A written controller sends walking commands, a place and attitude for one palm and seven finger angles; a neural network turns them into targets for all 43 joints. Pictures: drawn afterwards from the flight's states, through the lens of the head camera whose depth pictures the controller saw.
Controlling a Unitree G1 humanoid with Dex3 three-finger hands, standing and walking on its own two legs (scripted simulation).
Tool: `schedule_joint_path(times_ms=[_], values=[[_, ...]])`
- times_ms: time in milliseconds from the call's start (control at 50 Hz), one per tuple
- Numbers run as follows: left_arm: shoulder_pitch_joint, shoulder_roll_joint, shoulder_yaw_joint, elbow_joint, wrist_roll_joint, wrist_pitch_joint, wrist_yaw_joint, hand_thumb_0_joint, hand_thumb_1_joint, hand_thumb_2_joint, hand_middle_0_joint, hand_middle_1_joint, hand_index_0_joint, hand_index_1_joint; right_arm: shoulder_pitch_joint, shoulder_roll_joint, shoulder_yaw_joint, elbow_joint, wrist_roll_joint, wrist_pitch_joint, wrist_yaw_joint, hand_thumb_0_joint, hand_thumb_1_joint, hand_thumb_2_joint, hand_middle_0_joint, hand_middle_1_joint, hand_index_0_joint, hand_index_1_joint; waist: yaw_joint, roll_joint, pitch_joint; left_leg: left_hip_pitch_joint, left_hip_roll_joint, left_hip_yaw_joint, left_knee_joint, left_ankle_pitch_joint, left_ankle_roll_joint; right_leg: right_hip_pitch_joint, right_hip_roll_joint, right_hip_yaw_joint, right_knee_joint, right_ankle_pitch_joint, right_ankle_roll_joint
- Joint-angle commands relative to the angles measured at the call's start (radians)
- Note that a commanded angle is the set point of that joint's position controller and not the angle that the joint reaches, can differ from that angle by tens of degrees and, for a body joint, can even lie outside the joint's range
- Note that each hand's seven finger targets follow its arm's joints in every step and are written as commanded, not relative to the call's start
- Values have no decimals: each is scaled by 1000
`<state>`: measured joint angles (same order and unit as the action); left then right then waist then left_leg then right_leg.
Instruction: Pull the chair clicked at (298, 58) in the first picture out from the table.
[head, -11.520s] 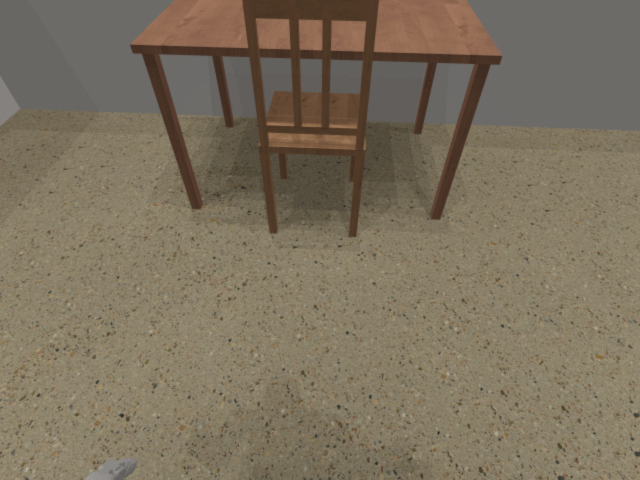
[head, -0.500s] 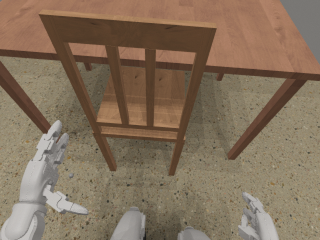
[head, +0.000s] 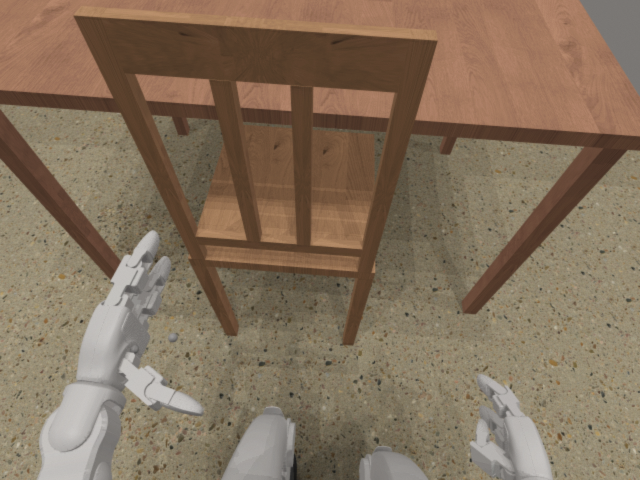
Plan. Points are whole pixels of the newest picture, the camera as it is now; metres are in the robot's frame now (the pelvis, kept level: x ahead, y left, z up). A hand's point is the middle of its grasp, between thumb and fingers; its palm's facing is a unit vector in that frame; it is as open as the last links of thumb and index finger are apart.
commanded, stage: aim the fingers beside a spindle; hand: left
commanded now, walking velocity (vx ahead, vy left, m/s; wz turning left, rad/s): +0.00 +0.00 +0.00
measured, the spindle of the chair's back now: (242, 175) +0.52 +0.16 +0.03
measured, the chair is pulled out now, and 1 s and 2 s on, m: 0.00 0.00 0.00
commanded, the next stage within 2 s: none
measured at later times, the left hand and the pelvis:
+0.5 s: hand (202, 300) +0.31 +0.17 +0.03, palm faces -0.02 -1.00 -0.05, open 16.9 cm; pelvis +0.00 +0.00 -0.01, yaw -1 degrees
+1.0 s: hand (232, 282) +0.35 +0.15 +0.00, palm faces -0.03 -1.00 -0.03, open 16.9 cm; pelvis +0.01 -0.01 -0.02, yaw -1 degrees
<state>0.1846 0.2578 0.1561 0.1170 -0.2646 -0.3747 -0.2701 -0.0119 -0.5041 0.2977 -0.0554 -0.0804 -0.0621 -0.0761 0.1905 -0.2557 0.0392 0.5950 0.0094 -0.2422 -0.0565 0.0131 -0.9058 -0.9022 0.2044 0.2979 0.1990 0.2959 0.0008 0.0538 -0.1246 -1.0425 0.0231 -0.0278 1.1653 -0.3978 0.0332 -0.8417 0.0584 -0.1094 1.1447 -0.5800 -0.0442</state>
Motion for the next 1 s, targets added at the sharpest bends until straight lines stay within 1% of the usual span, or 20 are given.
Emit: schedule_joint_path(times_ms=[0,60,100,120,180,220,280,360,400,460,500,540,560,620,660,720,840,860,920,980], values=[[-120,177,130,-244,-13,-84,50,0,-500,300,-60,-80,-60,-80,-15,-144,-68,-135,-7,-49,-5,0,-900,-900,200,300,200,300,5,56,-321,416,-14,-72,-161,91,-12,-33,6,87,-188,172,18],[-97,162,128,-207,-6,-82,68,0,-500,300,-60,-80,-60,-80,-15,-142,-70,-134,-9,-37,4,0,-900,-900,200,300,200,300,6,24,-320,395,-15,-66,-154,120,-9,-20,10,86,-180,211,21],[-121,131,90,-160,2,-72,65,0,-500,300,-60,-80,-60,-80,-16,-139,-67,-129,-6,-28,8,0,-900,-900,200,300,200,300,-14,1,-268,350,-14,-55,-147,94,-8,-36,6,90,-185,196,26],[-154,113,63,-156,5,-73,61,0,-500,300,-60,-80,-60,-80,-20,-141,-65,-127,-5,-28,8,0,-900,-900,200,300,200,300,-22,24,-251,345,-14,-56,-145,73,-8,-57,5,94,-188,174,27],[-199,100,35,-105,10,-66,51,0,-500,300,-60,-80,-60,-80,-10,-147,-64,-122,-1,-26,3,0,-900,-900,200,300,200,300,-40,-26,-227,310,-12,-57,-136,28,-4,-76,3,105,-202,118,29],[-273,98,20,-124,13,-75,50,0,-500,300,-60,-80,-60,-80,-9,-149,-66,-118,-2,-30,1,0,-900,-900,200,300,200,300,-43,11,-251,328,-12,-60,-127,35,-5,-89,1,109,-195,119,26],[-286,140,69,-138,12,-95,64,0,-500,300,-60,-80,-60,-80,1,-154,-71,-111,-8,-33,-1,0,-900,-900,200,300,200,300,-23,12,-320,365,-10,-62,-121,84,-7,-77,4,100,-174,166,22],[-269,143,85,-144,25,-116,94,0,-500,300,-60,-80,-60,-80,6,-153,-76,-105,-18,-27,11,0,-900,-900,200,300,200,300,-9,37,-379,412,-9,-68,-115,143,-11,-86,10,81,-140,221,20],[-278,99,41,-107,35,-110,102,0,-500,300,-60,-80,-60,-80,-3,-147,-73,-104,-17,-18,18,0,-900,-900,200,300,200,300,-19,36,-332,389,-9,-63,-118,124,-12,-103,6,77,-140,213,21],[-320,101,38,-29,55,-93,111,0,-500,300,-60,-80,-60,-80,7,-152,-73,-94,-14,-4,19,0,-900,-900,200,300,200,300,-32,-4,-294,330,-10,-59,-107,75,-6,-122,7,83,-143,172,22],[-330,89,29,0,55,-84,108,0,-500,300,-60,-80,-60,-80,7,-151,-75,-98,-12,4,19,0,-900,-900,200,300,200,300,-34,-37,-301,309,-12,-50,-94,77,-5,-111,2,96,-149,181,27],[-399,100,31,-11,56,-89,107,0,-500,300,-60,-80,-60,-80,9,-152,-75,-98,-11,9,17,0,-900,-900,200,300,200,300,-34,-24,-319,310,-12,-49,-88,73,-6,-111,1,102,-148,173,25],[-420,105,34,-39,56,-97,110,0,-500,300,-60,-80,-60,-80,6,-152,-74,-98,-13,8,17,0,-900,-900,200,300,200,300,-29,17,-348,336,-14,-49,-83,92,-5,-118,4,97,-136,185,23],[-437,118,52,-58,54,-121,121,0,-500,300,-60,-80,-60,-80,12,-151,-78,-94,-18,11,19,0,-900,-900,200,300,200,300,-22,14,-402,374,-13,-51,-71,151,-10,-100,3,96,-121,248,21],[-439,113,48,-48,56,-130,126,0,-500,300,-60,-80,-60,-80,16,-150,-78,-88,-20,13,21,0,-900,-900,200,300,200,300,-28,15,-410,374,-13,-52,-60,169,-7,-109,6,95,-112,268,23],[-471,93,30,35,66,-128,127,0,-500,300,-60,-80,-60,-80,14,-147,-77,-73,-20,22,24,0,-900,-900,200,300,200,300,-40,-10,-350,313,-13,-45,-50,127,-8,-129,2,105,-116,242,26],[-529,67,3,79,68,-113,114,0,-500,300,-60,-80,-60,-80,27,-149,-81,-75,-15,40,28,0,-900,-900,200,300,200,300,-46,-14,-386,307,-15,-39,-34,138,-6,-129,-4,113,-110,261,29],[-523,89,23,77,70,-116,117,0,-500,300,-60,-80,-60,-80,31,-151,-81,-78,-15,40,27,0,-900,-900,200,300,200,300,-33,-2,-401,310,-15,-40,-32,145,-6,-130,0,111,-102,259,26],[-598,77,12,71,74,-133,135,0,-500,300,-60,-80,-60,-80,30,-147,-82,-68,-19,45,29,0,-900,-900,200,300,200,300,-46,8,-405,323,-15,-43,-23,147,-7,-154,-1,109,-96,260,26],[-630,114,53,103,84,-155,159,0,-500,300,-60,-80,-60,-80,34,-149,-82,-60,-25,51,31,0,-900,-900,200,300,200,300,-43,-8,-418,302,-15,-43,-14,146,-7,-157,2,110,-83,256,25]])
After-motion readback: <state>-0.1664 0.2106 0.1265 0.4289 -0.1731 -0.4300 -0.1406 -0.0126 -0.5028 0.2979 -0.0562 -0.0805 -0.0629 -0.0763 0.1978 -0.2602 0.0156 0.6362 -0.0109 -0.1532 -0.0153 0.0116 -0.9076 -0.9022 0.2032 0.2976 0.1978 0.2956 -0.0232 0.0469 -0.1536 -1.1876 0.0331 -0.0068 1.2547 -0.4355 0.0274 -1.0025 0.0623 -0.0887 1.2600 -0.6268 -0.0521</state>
